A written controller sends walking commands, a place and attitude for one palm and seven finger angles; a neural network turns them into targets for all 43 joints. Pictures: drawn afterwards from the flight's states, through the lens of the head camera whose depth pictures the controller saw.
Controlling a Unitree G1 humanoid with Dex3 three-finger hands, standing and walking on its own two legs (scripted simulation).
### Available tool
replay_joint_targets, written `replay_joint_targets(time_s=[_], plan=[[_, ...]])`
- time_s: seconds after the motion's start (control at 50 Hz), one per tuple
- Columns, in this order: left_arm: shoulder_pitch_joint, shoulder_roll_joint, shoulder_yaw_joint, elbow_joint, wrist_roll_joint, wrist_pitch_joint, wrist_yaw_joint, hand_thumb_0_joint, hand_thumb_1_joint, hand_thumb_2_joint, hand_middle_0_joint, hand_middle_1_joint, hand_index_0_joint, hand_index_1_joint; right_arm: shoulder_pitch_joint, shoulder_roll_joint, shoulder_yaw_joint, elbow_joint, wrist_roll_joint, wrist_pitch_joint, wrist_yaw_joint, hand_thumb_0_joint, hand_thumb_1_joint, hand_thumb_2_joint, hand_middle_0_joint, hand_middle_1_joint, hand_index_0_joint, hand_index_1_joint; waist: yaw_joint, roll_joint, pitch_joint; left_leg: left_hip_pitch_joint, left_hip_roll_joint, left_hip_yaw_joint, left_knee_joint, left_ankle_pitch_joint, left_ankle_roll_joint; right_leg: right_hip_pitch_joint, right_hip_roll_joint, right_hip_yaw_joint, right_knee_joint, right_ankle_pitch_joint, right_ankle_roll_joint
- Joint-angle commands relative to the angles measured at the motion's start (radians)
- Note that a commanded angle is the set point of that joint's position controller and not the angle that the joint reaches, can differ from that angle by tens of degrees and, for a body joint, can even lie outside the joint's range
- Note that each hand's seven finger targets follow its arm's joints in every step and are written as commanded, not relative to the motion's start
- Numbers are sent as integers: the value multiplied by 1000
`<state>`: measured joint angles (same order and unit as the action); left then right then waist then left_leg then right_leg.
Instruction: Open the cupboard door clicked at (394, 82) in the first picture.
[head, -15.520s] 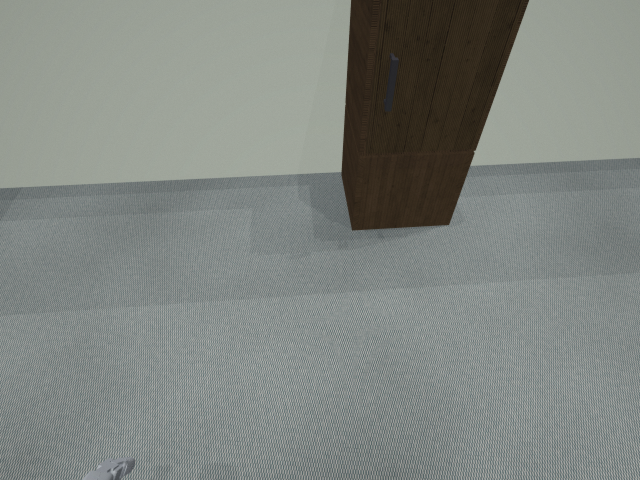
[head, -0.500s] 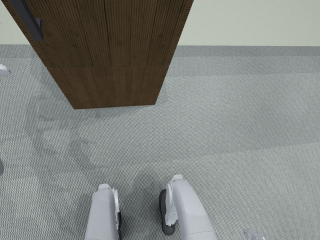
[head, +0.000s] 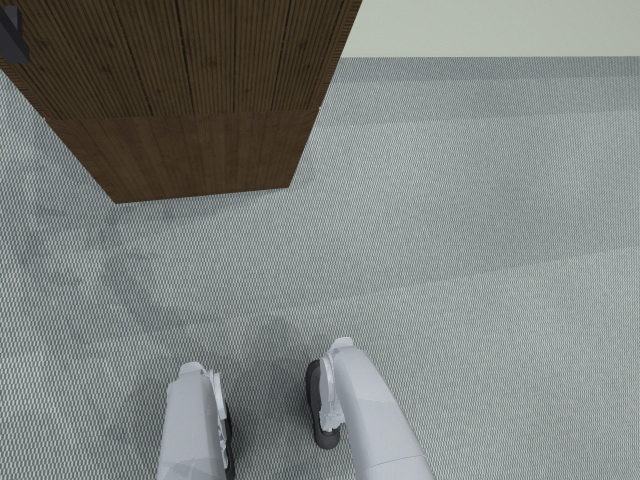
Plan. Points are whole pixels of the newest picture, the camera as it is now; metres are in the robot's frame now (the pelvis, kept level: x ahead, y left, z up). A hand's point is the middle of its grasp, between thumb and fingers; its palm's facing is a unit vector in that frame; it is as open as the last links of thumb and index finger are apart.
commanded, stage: move the hooked fingers beside the handle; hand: left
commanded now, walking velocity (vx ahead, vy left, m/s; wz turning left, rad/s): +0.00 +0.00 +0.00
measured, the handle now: out of the picture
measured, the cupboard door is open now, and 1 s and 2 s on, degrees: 0 0 0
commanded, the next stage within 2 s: slide the fingers in behind the handle in 0.62 s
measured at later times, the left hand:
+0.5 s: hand out of the picture +0.54 +0.32 +0.07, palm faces +0.09 -0.99 -0.04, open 14.0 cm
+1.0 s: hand out of the picture +0.55 +0.31 +0.06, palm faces +0.07 -1.00 -0.02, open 14.0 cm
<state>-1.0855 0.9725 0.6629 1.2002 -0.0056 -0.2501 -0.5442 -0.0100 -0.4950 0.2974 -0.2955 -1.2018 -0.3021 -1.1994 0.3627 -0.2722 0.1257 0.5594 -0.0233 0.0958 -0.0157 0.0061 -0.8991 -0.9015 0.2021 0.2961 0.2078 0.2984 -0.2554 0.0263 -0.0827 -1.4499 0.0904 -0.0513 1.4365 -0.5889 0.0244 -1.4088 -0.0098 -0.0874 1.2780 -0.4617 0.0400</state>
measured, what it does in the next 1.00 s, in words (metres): stands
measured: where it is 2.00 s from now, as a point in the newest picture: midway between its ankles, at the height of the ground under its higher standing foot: (273, 437)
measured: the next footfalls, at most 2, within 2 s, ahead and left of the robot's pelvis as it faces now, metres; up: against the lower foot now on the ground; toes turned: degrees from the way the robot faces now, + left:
none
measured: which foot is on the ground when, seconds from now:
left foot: down 0.00-1.00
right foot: down 0.00-1.00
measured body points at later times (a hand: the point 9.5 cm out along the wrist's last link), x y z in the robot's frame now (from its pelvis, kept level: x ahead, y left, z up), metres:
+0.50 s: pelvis +0.00 +0.00 +0.01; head +0.21 +0.05 +0.40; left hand +0.53 +0.37 +0.08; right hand +0.03 -0.27 -0.08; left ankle +0.02 +0.10 -0.59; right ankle +0.06 -0.15 -0.59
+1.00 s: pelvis +0.00 -0.01 +0.00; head +0.22 +0.06 +0.39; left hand +0.54 +0.36 +0.07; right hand +0.01 -0.27 -0.09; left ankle +0.02 +0.10 -0.59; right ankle +0.06 -0.15 -0.59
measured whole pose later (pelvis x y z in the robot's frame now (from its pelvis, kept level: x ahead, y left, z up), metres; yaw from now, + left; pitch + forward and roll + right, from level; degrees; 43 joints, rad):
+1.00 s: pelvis +0.00 -0.01 +0.00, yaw +1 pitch +33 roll -8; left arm -1.10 0.89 0.59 1.18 -0.01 -0.25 -0.49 -0.01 -0.50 0.30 -0.30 -1.20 -0.30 -1.20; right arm 0.34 -0.27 0.11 0.57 -0.02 0.09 -0.01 0.01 -0.90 -0.90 0.20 0.30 0.21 0.30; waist -0.26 0.03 -0.10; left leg -1.44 0.09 -0.07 1.43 -0.59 0.01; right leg -1.39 -0.01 -0.10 1.28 -0.47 0.03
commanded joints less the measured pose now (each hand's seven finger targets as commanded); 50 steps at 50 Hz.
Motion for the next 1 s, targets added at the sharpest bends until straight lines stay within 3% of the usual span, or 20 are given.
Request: replay_joint_targets(time_s=[0.0,0.06,0.1,0.14,0.16,0.2,0.22,0.3,0.36,0.38,0.42,0.44,0.52,0.58,0.62,0.7,0.8,0.86,0.98], plan=[[-362,305,3,-286,-44,-83,12,0,-500,300,-300,-1200,-300,-1200,221,-240,-105,-1,-4,-7,-5,0,-900,-900,200,300,200,300,25,395,-701,757,-10,-93,-181,663,-19,185,59,-15,-116,223,-53],[-336,251,-30,-285,-46,-67,14,0,-500,300,-300,-1200,-300,-1200,227,-235,-108,4,-4,-5,-4,0,-900,-900,200,300,200,300,25,397,-670,785,-6,-98,-195,697,-19,183,57,-19,-128,230,-55],[-303,195,-67,-241,-46,-49,13,0,-500,300,-300,-1200,-300,-1200,217,-232,-109,3,-3,-3,-3,0,-900,-900,200,300,200,300,21,372,-617,758,-8,-93,-205,660,-20,176,57,-24,-138,218,-54],[-290,185,-74,-205,-48,-41,20,0,-500,300,-300,-1200,-300,-1200,212,-231,-106,-4,-1,-2,-6,0,-900,-900,200,300,200,300,15,316,-566,702,-13,-85,-215,595,-11,197,60,-23,-145,207,-53],[-305,168,-85,-202,-52,-47,23,0,-500,300,-300,-1200,-300,-1200,208,-227,-104,-6,-1,-6,-8,0,-900,-900,200,300,200,300,10,317,-552,690,-16,-80,-212,582,-5,198,59,-18,-149,210,-55],[-325,174,-82,-210,-51,-62,38,0,-500,300,-300,-1200,-300,-1200,200,-227,-104,-10,-2,-8,-11,0,-900,-900,200,300,200,300,7,311,-555,670,-20,-70,-211,557,-4,210,59,-16,-147,210,-55],[-331,207,-55,-208,-48,-74,48,0,-500,300,-300,-1200,-300,-1200,198,-228,-102,-11,-3,-9,-13,0,-900,-900,200,300,200,300,10,288,-555,650,-21,-69,-210,538,-4,224,60,-15,-144,205,-55],[-361,252,-26,-250,-39,-133,78,0,-500,300,-300,-1200,-300,-1200,187,-226,-101,-14,-7,-12,-10,0,-900,-900,200,300,200,300,24,335,-604,670,-24,-62,-201,572,-9,250,60,-4,-133,222,-60],[-356,228,-48,-230,-27,-146,81,0,-500,300,-300,-1200,-300,-1200,184,-223,-101,-14,-6,-10,-7,0,-900,-900,200,300,200,300,18,351,-600,692,-22,-71,-202,591,-13,226,56,-7,-126,215,-63],[-341,209,-61,-193,-27,-135,78,0,-500,300,-300,-1200,-300,-1200,181,-225,-99,-12,-4,-9,-7,0,-900,-900,200,300,200,300,12,323,-584,678,-21,-70,-201,567,-12,220,57,-10,-128,208,-59],[-333,258,-33,-173,-27,-119,70,0,-500,300,-300,-1200,-300,-1200,180,-231,-95,-20,-1,-4,-14,0,-900,-900,200,300,200,300,15,288,-589,615,-26,-58,-193,523,-1,261,56,-5,-124,210,-55],[-339,236,-56,-148,-28,-107,64,0,-500,300,-300,-1200,-300,-1200,175,-230,-93,-22,2,-4,-16,0,-900,-900,200,300,200,300,3,269,-574,578,-30,-49,-189,491,6,267,56,1,-128,208,-52],[-371,310,-23,-140,-25,-98,50,0,-500,300,-300,-1200,-300,-1200,175,-234,-82,-30,4,-7,-25,0,-900,-900,200,300,200,300,2,248,-601,512,-32,-43,-165,461,16,289,56,7,-110,209,-48],[-402,353,8,-204,-26,-122,46,0,-500,300,-300,-1200,-300,-1200,186,-234,-83,-25,-2,-8,-22,0,-900,-900,200,300,200,300,16,313,-678,560,-30,-48,-150,522,11,295,56,10,-94,239,-52],[-386,376,22,-199,-24,-120,40,0,-500,300,-300,-1200,-300,-1200,186,-236,-84,-22,0,-5,-22,0,-900,-900,200,300,200,300,15,304,-688,554,-28,-47,-142,537,12,303,58,11,-91,254,-50],[-388,350,-7,-176,-22,-90,22,0,-500,300,-300,-1200,-300,-1200,192,-237,-81,-17,3,-1,-20,0,-900,-900,200,300,200,300,9,325,-659,568,-25,-57,-145,528,10,259,57,0,-89,229,-49],[-387,253,-66,-212,-33,-59,15,0,-500,300,-300,-1200,-300,-1200,204,-235,-92,-9,3,-1,-15,0,-900,-900,200,300,200,300,3,348,-665,635,-20,-72,-158,539,2,204,58,-9,-100,211,-50],[-404,250,-48,-235,-46,-65,34,0,-500,300,-300,-1200,-300,-1200,209,-234,-95,-6,1,-7,-15,0,-900,-900,200,300,200,300,-2,324,-661,628,-21,-74,-160,521,5,207,59,-7,-104,208,-52],[-400,226,-57,-280,-27,-82,93,0,-500,300,-300,-1200,-300,-1200,210,-227,-98,2,-8,-12,-7,0,-900,-900,200,300,200,300,12,371,-662,677,-19,-76,-184,551,-8,209,54,-8,-112,211,-56]])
